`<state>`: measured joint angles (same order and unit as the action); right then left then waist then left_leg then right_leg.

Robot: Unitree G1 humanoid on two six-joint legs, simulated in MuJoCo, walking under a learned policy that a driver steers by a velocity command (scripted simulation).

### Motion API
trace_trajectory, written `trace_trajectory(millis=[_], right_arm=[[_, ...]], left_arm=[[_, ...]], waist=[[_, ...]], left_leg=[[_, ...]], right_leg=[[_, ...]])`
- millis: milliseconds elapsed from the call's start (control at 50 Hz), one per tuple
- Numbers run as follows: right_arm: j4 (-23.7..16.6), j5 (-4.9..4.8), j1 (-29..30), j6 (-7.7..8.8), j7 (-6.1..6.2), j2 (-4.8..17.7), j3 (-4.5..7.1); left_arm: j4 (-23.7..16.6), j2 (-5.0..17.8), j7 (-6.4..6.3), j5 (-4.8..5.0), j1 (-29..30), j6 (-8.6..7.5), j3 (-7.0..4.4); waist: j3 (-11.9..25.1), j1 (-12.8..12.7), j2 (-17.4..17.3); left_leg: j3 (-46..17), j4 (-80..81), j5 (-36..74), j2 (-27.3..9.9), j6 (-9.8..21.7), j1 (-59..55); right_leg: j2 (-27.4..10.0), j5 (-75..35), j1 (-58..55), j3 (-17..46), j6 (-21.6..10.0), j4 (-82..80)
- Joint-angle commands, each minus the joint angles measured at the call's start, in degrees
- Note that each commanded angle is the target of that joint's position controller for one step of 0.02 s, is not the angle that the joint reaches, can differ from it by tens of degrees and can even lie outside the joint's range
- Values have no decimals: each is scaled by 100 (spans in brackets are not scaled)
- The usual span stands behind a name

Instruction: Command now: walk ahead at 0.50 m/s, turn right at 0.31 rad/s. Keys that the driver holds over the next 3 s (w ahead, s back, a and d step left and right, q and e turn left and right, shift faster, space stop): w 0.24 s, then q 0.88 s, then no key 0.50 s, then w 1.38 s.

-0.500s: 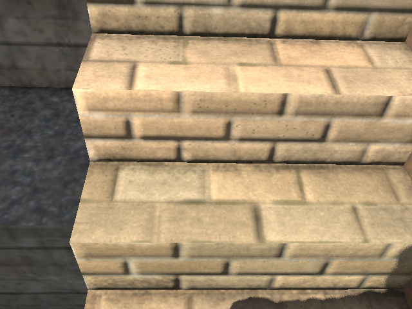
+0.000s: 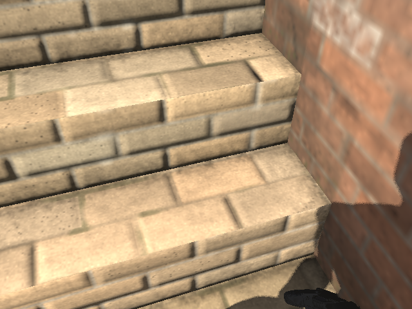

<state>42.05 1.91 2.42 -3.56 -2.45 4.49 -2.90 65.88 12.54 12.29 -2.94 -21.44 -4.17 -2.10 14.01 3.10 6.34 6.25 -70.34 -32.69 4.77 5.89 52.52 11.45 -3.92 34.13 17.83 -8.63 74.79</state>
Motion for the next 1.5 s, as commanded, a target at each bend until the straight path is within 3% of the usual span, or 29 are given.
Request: trace_trajectory(millis=[20,60,140,160,220,260,320,360,400,440,460,540,560,600,620,680,740,800,860,940,1000,1220,1280,1300,1320,1400,1440,1460,1500], right_arm=[[765,96,-1328,336,115,953,470],[1297,-136,-168,436,295,-319,157],[1760,-273,-989,581,-46,219,211],[924,273,-680,762,23,1230,519],[228,261,227,690,155,2162,890],[1120,-330,-394,910,534,1271,610],[603,-739,-528,881,198,134,67],[568,-557,-1735,1164,202,222,212],[-1043,-880,71,1075,264,370,229],[-2163,-637,1389,699,244,538,204],[-1571,64,297,379,422,389,261],[-1669,-80,-358,-140,512,505,516],[-2308,-757,751,-43,493,1011,529],[-2292,5,721,-65,363,28,301],[-2845,44,1510,-340,-111,1095,-125],[-1492,-395,-621,-300,-373,1018,70],[-583,-154,-2161,241,94,2459,414],[240,-240,-2801,439,22,2452,660],[-205,-308,-897,394,-27,1597,457],[320,-327,-1407,728,362,1100,572],[-931,-48,-834,566,364,1275,205],[-1188,-768,-1739,655,557,1800,328],[-1772,-33,-1837,411,716,1399,388],[-1716,278,-2694,371,616,1128,470],[-1662,-66,-2828,247,687,1503,629],[-1607,36,-2063,387,494,1407,539],[-1631,131,-1253,-103,-36,340,-17],[-2319,-41,-768,-137,120,1663,325],[-2093,-510,-646,111,155,2477,358]], left_arm=[[-148,180,-378,394,358,-48,-14],[-2265,-139,-1157,246,1521,10,239],[-2310,-87,-1881,729,923,86,200],[-1973,-130,-695,229,865,93,284],[-1592,354,-138,392,623,-10,19],[-1494,349,-1644,449,-759,205,-5],[-1489,97,-1791,660,-644,11,250],[-1689,890,-2026,-71,-1015,430,107],[-1651,1816,-2164,35,-133,602,-358],[-1195,1158,-2261,139,174,357,-142],[-1402,106,-2132,-159,-31,-117,73],[-1750,889,-1766,157,1102,-457,-91],[-1985,616,-1614,467,964,56,12],[-1744,1020,-1889,152,-70,-168,-228],[-1254,787,-874,-556,-270,-141,86],[-1613,1432,3,-256,693,271,-94],[-2510,693,-159,-237,998,126,82],[-2103,586,-579,192,1169,376,-183],[-1923,368,-583,139,1280,-66,109],[-2775,18,-1358,-42,2041,302,121],[-2338,1002,-569,313,1625,98,-85],[-3812,342,-730,272,1545,271,94],[-3690,1345,-433,258,1046,297,-230],[-3929,1998,-435,343,1592,230,-401],[-4357,1722,-374,122,1793,301,-192],[-3948,86,-897,331,1736,1049,439],[-3908,-43,-1071,457,1881,1054,201],[-3460,1290,-942,-83,309,831,-73],[-3414,1847,-1012,13,370,365,-254]], waist=[[-1258,181,-24],[-1016,-465,-917],[-1649,-499,-921],[-1147,-470,-670],[-927,-784,-1220],[-1481,-1522,-1436],[-1324,-1104,-61],[721,-511,942],[-135,-430,792],[-1507,-425,330],[-1783,-118,-575],[-1760,562,-838],[-1169,82,-141],[-1356,-257,40],[592,-284,-241],[206,-141,1183],[1660,176,-2563],[251,463,-3548],[-755,-337,-1084],[-1022,-371,-1109],[-589,114,-989],[-745,-111,-719],[45,656,-775],[354,1164,742],[170,876,544],[-1132,945,-2670],[-1018,327,-357],[-151,174,-1623],[-142,142,-1363]], left_leg=[[-4806,3669,-2177,-1867,1257,-2459],[-2929,3690,130,-1680,691,-1777],[-575,4209,611,-1492,-172,-1854],[-453,5163,420,-1109,211,-1142],[-476,5950,511,-1433,-81,-827],[-344,5205,944,-1197,681,-1479],[-161,12,1817,-599,250,-1160],[-810,-5837,947,69,-836,407],[-1020,-7965,460,-385,-1185,3199],[-1673,-8364,-257,-753,-954,3917],[-2891,-7262,-274,-676,-382,2619],[-1354,-6212,1845,-706,-292,975],[-901,-5570,1882,-820,-681,1558],[-945,-4327,830,-1184,-73,1965],[-1665,-2184,-2835,-809,351,2356],[-67,-2031,-1067,15,49,-852],[-4636,2325,2658,-1193,1585,-4091],[-5560,3762,-1542,-831,642,-3290],[-3895,2675,-728,-441,646,-987],[-3876,2812,1431,-546,841,-1931],[-3795,2518,1342,-597,863,-1132],[-3895,2545,-115,-476,334,-2054],[-1853,56,1791,690,-871,-938],[-926,-1043,-404,945,-1305,-148],[-601,-2457,-1374,1127,-1503,-220],[-1477,2540,1445,-337,-184,-869],[-1367,2610,1811,-45,84,-1957],[-4510,1706,3893,-1569,1403,-2076],[-5050,2311,317,-1864,1245,-1748]], right_leg=[[-655,-531,3637,461,-176,3873],[-273,1497,2109,-926,855,4515],[-408,141,2369,-1264,839,3252],[-783,1303,2161,-1751,340,2442],[-1241,908,-363,-2017,315,617],[-1754,774,-1791,-2218,522,-1814],[-1521,-1554,-3631,-2246,1045,-4917],[-3557,-10386,-5477,217,56,-3737],[-4155,-3787,-5078,1529,-831,-4954],[-4189,-1479,-3710,1053,-716,-5400],[-3960,990,-1933,-24,-318,-5834],[-3173,578,-783,-1942,-194,-6259],[-2887,-571,-1951,-2561,65,-6001],[-2901,219,-3090,-2246,-164,-6348],[-3046,1902,-2847,-1463,-458,-5742],[-3462,433,-1724,-2409,-842,-6769],[-1726,741,168,-2223,482,-3370],[-497,-43,2399,683,353,1790],[-885,693,1647,-499,180,2036],[-684,952,1613,-1584,604,3265],[-699,1104,1525,-744,968,3090],[-930,4340,329,-1777,1419,-4137],[-1716,-4047,-2477,-995,435,-3175],[-2474,-6887,-3231,-165,-484,-2484],[-2640,-8178,-2676,-894,-601,-2521],[-811,3564,545,-1317,495,1864],[-28,3069,2072,-926,937,4196],[-595,2774,2504,39,1349,4689],[-690,2234,2898,-42,1655,5216]])
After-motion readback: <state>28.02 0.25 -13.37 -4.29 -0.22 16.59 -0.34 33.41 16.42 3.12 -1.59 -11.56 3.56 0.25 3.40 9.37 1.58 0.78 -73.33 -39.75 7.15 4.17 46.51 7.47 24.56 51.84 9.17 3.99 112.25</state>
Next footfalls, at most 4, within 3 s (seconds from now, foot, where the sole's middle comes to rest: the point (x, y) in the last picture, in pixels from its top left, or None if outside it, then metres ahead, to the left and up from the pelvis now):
0.30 right None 0.20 -0.18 -0.66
0.68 left None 0.30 0.21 -0.44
1.20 right None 0.30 -0.17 -0.46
1.42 left None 0.29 0.02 -0.45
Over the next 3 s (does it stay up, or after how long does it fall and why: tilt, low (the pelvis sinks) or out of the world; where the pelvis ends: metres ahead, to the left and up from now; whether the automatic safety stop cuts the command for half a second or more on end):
stays up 0.50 0.02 0.45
